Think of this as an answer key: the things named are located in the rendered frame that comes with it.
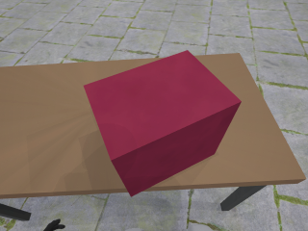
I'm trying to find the carton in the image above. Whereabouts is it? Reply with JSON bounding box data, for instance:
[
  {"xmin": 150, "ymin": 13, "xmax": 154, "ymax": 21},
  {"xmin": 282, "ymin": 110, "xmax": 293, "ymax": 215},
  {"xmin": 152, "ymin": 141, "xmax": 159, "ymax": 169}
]
[{"xmin": 84, "ymin": 50, "xmax": 242, "ymax": 197}]

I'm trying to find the robot left hand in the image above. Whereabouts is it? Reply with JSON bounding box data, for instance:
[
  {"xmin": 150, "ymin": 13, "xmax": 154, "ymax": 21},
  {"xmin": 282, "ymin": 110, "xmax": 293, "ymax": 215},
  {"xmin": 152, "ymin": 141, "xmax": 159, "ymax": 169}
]
[{"xmin": 43, "ymin": 218, "xmax": 65, "ymax": 231}]

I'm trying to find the table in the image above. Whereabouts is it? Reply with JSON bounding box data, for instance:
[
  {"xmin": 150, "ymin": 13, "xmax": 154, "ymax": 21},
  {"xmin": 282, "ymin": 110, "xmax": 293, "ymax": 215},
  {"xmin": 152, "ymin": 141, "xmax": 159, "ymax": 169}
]
[{"xmin": 0, "ymin": 53, "xmax": 307, "ymax": 221}]

